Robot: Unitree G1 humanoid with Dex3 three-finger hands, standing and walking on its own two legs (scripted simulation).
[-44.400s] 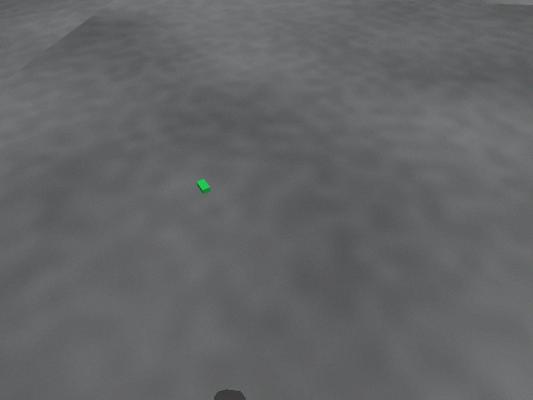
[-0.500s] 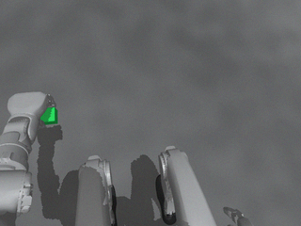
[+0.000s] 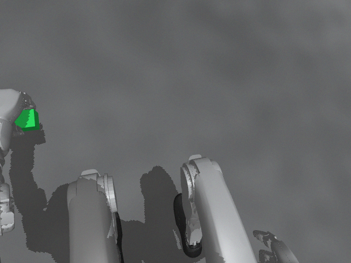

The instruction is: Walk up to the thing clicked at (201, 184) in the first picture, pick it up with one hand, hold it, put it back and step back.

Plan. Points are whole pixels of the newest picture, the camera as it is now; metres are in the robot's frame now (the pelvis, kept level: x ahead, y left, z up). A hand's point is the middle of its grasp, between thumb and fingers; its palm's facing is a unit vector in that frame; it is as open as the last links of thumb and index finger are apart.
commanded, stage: crouch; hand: left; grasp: from above
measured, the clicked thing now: (18, 121) +0.45 +0.32 -0.20
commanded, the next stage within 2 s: lower in 0.36 s
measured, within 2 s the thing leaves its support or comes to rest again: rests again in 1.92 s
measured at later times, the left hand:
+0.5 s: hand (19, 123) +0.45 +0.33 -0.22, palm faces -0.46 -0.05 -0.88, open 7.1 cm
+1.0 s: hand (29, 128) +0.45 +0.33 -0.27, palm faces -0.46 -0.07 -0.89, open 7.1 cm
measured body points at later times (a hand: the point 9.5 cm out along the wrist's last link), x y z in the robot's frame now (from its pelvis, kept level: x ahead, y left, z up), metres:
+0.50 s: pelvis +0.00 +0.00 -0.05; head +0.25 +0.07 +0.32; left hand +0.47 +0.33 -0.17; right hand +0.05 -0.27 -0.15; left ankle +0.08 +0.12 -0.35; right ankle +0.09 -0.13 -0.35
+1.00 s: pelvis +0.00 +0.00 -0.08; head +0.27 +0.09 +0.28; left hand +0.47 +0.33 -0.22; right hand +0.05 -0.28 -0.16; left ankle +0.08 +0.12 -0.35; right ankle +0.09 -0.13 -0.35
